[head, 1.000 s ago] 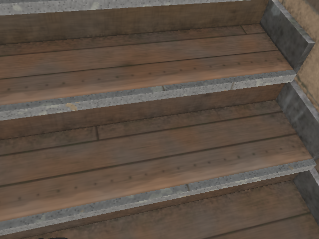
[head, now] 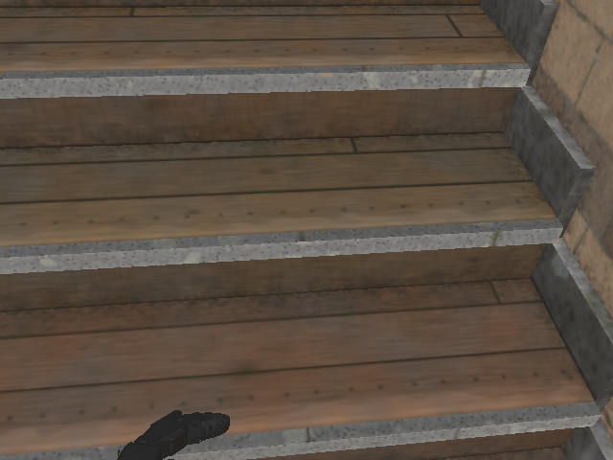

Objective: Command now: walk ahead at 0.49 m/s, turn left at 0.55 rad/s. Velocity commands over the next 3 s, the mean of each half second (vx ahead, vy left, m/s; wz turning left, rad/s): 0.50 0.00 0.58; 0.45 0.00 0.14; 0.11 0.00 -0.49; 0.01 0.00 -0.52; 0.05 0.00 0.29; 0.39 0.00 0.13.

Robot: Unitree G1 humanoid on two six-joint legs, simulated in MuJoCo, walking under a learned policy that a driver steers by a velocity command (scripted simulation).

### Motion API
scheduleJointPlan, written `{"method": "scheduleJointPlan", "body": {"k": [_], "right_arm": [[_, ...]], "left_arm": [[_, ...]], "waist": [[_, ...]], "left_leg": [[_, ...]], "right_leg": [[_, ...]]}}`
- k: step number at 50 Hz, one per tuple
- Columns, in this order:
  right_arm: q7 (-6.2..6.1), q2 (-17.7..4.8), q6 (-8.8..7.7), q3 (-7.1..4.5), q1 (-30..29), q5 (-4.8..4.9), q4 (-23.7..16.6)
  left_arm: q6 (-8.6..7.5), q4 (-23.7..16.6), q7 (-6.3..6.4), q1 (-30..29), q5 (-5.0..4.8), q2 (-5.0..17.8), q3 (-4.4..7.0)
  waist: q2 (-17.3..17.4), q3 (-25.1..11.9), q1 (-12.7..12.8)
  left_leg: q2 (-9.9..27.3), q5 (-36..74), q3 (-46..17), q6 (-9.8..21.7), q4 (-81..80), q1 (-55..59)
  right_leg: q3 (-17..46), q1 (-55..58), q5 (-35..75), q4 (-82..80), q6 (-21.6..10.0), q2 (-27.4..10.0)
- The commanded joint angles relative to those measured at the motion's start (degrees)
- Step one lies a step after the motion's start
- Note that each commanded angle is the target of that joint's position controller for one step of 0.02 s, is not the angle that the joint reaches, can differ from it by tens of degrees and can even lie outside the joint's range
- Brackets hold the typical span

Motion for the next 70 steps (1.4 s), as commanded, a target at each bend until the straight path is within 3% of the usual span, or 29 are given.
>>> {"method": "scheduleJointPlan", "body": {"k": [1,7,8,10,11,12,13,14,16,19,23,28,31,35,36,39,40,42,43,45,49,53,59,62,65,67,68,69,70], "right_arm": [[-0.22,-4.3,-3.0,-0.34,-4.9,0.54,-4.0],[-5.06,-4.4,0.28,-1.13,9.7,3.85,-0.1],[-5.12,-5.4,-0.42,-1.4,2.5,2.66,-1.9],[-4.87,-13.5,-2.57,-3.2,-3.6,0.2,-3.0],[-4.95,-16.4,-4.08,-4.41,-11.9,0.62,-6.5],[-2.63,-4.5,-5.76,-2.04,-9.8,0.88,-9.8],[-0.28,-3.5,-5.69,-1.82,-9.9,-1.74,-9.4],[0.51,-5.6,-4.95,-2.61,-16.5,-0.3,-13.0],[-0.01,-1.4,-1.78,-1.24,-21.7,0.91,-17.5],[-0.37,6.4,-0.6,1.15,-13.2,3.58,-16.2],[-0.96,4.8,0.01,2.0,-16.4,2.46,-20.0],[-3.34,4.3,1.17,1.66,-27.7,2.45,-23.8],[-2.55,5.9,0.45,3.48,-37.9,3.22,-28.0],[0.29,7.8,0.16,6.09,-49.6,4.31,-33.9],[1.15,6.8,0.21,5.51,-48.3,3.84,-32.7],[1.15,-1.4,-1.66,-0.06,-26.2,3.59,-27.8],[0.51,-7.5,-1.05,-2.66,-13.6,3.4,-24.6],[-2.78,-18.2,0.41,-5.66,-2.2,-0.26,-17.2],[-2.68,-15.3,-0.24,-4.43,-4.7,-2.02,-15.0],[-0.18,-2.8,-1.9,-1.38,-11.2,-0.05,-8.8],[-0.49,5.7,-3.14,0.03,-15.4,-1.94,-3.9],[-1.83,1.0,-1.63,1.2,-17.7,-4.26,-5.2],[-6.22,-5.3,0.95,0.38,-9.5,-1.71,-5.1],[-8.92,-12.7,2.86,-3.36,-8.9,0.7,-6.0],[-6.65,-17.8,1.94,-4.58,-14.3,1.02,-8.7],[-5.41,-19.3,0.8,-4.98,-15.8,2.83,-10.6],[-3.86,-11.1,-0.09,-3.19,-14.9,0.9,-13.9],[-1.72,-8.8,-1.42,-3.02,-17.2,0.01,-14.3],[-0.39,-6.2,-2.03,-2.7,-19.6,1.32,-16.2]], "left_arm": [[0.4,-4.6,2.03,-5.3,0.51,-3.3,-2.54],[-1.65,-16.6,0.4,-28.2,-0.29,-4.7,-5.47],[-1.64,-13.5,0.05,-19.4,-0.94,-3.3,-3.63],[-1.6,-8.0,1.36,5.0,-1.7,11.5,4.15],[-0.78,-3.7,1.47,20.9,-0.8,19.1,6.66],[0.13,1.9,1.8,26.6,2.11,21.6,7.59],[1.24,1.6,4.11,22.6,2.37,17.5,7.18],[2.87,3.7,5.34,17.1,-0.14,12.2,6.34],[4.02,9.5,5.16,14.9,-0.15,1.1,3.89],[3.36,17.2,3.24,15.1,0.03,-3.4,3.21],[3.25,17.6,2.02,11.2,1.06,0.7,3.36],[3.14,18.9,2.68,23.1,1.35,5.5,3.94],[4.42,19.3,3.99,29.3,0.06,6.8,4.82],[5.7,20.9,5.79,32.4,-2.8,9.1,5.27],[6.16,22.5,5.5,32.4,-2.69,7.5,4.75],[4.16,26.7,3.91,34.2,-1.64,14.5,4.82],[2.48,25.4,3.48,31.3,-1.83,16.8,5.88],[-1.23,24.1,0.76,26.5,-3.24,8.3,5.13],[-1.28,22.0,-0.23,20.6,-5.7,5.7,6.79],[0.97,13.7,-0.49,7.6,-4.15,0.6,5.14],[4.08,13.2,-0.93,14.1,-4.74,-3.7,2.96],[7.27,10.9,1.55,10.7,-2.43,-3.6,1.39],[8.06,-2.2,3.13,-5.6,-1.76,3.1,1.23],[8.5,-6.2,1.26,-12.6,-1.85,0.7,-0.46],[8.15,-3.2,0.32,-0.6,-2.24,3.2,1.73],[7.4,-0.2,-0.03,13.3,-1.58,12.7,5.87],[8.37,0.4,1.11,12.2,-1.23,21.9,8.75],[8.66,-2.6,2.42,8.7,2.28,22.1,8.58],[7.7,-2.9,2.82,5.9,2.89,17.9,6.73]], "waist": [[4.8,10.2,0.7],[6.4,7.0,-6.2],[10.8,-0.5,0.4],[20.3,-16.1,14.1],[11.9,-25.4,20.2],[-24.2,-31.8,14.7],[-25.3,-29.1,12.4],[-14.3,-13.1,9.8],[1.7,5.2,4.1],[-2.1,12.4,-2.9],[1.2,11.4,-6.4],[-3.7,12.2,1.3],[-5.1,14.1,4.7],[-7.7,15.4,7.4],[-4.4,15.6,6.3],[-18.4,-1.3,-8.2],[-18.3,-8.2,-14.1],[11.4,-26.7,-11.4],[7.8,-21.7,-8.8],[4.4,1.2,-3.1],[3.2,7.0,4.9],[3.4,8.9,5.8],[7.0,11.6,1.6],[5.9,10.7,-0.2],[10.0,-4.0,4.6],[10.7,-10.4,10.1],[-13.9,-10.7,4.7],[-12.7,-17.4,4.5],[-7.2,-12.9,2.5]], "left_leg": [[8.2,8.7,-16.2,4.9,-18.4,-15.3],[16.8,17.0,-23.0,8.4,-34.1,5.9],[14.3,46.0,-13.8,6.9,-30.5,2.0],[14.5,109.3,-12.6,3.7,-6.1,9.2],[13.4,97.8,-14.1,3.5,9.8,3.5],[0.7,36.3,-13.0,1.6,31.5,-16.0],[-2.2,16.0,-15.9,-1.0,56.7,-25.4],[1.4,13.1,-8.6,-2.1,70.3,-32.6],[4.7,13.1,-2.1,-0.8,80.2,-38.5],[7.3,11.7,-2.5,1.6,88.9,-46.7],[8.4,23.5,-2.1,-1.7,77.1,-47.5],[8.4,19.8,-1.9,-4.2,90.0,-69.9],[13.4,12.4,1.6,-4.9,79.7,-79.8],[20.3,8.9,11.9,-3.8,49.4,-48.8],[17.9,6.0,18.4,-2.7,41.4,-38.2],[3.4,-0.7,20.9,4.1,29.0,-5.3],[8.4,5.9,5.7,6.5,23.8,12.2],[31.1,-23.0,-51.7,13.7,-22.5,27.1],[35.2,-14.5,-49.4,8.8,-24.3,18.2],[31.1,-5.5,-20.3,2.5,-14.7,-0.9],[24.4,18.1,7.7,-4.1,-12.9,-4.0],[25.6,33.9,17.3,-1.9,-15.7,-5.5],[23.8,23.9,21.5,-1.3,-23.5,3.9],[24.7,31.5,22.5,1.0,-30.0,12.0],[27.7,98.4,25.0,2.8,-14.6,18.9],[24.8,94.4,19.7,0.7,8.7,15.8],[11.2,30.8,17.0,-5.9,30.5,-8.7],[0.9,4.0,-0.1,-8.0,55.6,-17.7],[2.6,6.9,-6.1,-6.8,66.3,-21.9]], "right_leg": [[-9.6,-3.5,0.9,1.1,2.5,0.7],[-11.5,-0.6,-18.3,-33.7,4.6,-1.6],[-16.6,22.7,-18.4,-42.9,2.5,3.0],[-5.2,51.2,-22.7,-49.9,-2.0,5.2],[11.9,67.5,-29.5,-60.4,-6.2,-2.0],[45.1,85.5,-34.8,-85.3,-13.5,-17.0],[65.7,81.8,-34.7,-97.5,-15.5,-22.8],[53.0,68.6,-31.9,-94.0,-11.1,-22.8],[27.0,47.1,-25.5,-86.7,-7.1,-19.3],[7.8,41.2,-21.4,-91.5,-2.0,-15.2],[-5.8,35.7,-16.0,-94.8,-2.5,-11.4],[-4.6,58.2,-17.0,-97.8,-4.1,-17.7],[-7.0,69.0,-19.7,-100.2,-1.7,-17.7],[-8.9,57.1,-9.3,-122.7,-6.5,-19.8],[-12.6,56.7,-0.7,-121.8,-6.3,-17.1],[-12.5,68.4,88.8,-93.7,-4.4,-15.5],[-8.6,58.2,81.5,-81.0,-1.8,-14.2],[3.0,36.9,2.8,-30.5,4.0,4.5],[12.1,30.7,-3.3,-7.0,4.0,6.0],[6.8,17.4,-0.7,1.5,-0.7,0.9],[8.5,12.1,2.5,-0.5,-5.0,2.1],[0.8,1.3,1.1,15.4,-0.3,6.8],[-5.8,-7.1,-1.6,-2.9,4.5,2.0],[-11.8,-1.1,-16.5,-24.4,3.9,-3.1],[-16.3,26.0,-24.5,-33.7,-2.8,5.5],[-1.9,43.2,-23.2,-56.9,-7.2,8.2],[30.7,54.8,-22.1,-77.5,-15.4,-2.4],[57.4,57.5,-33.0,-96.9,-18.6,-9.5],[53.6,51.5,-33.0,-98.2,-13.1,-10.4]]}}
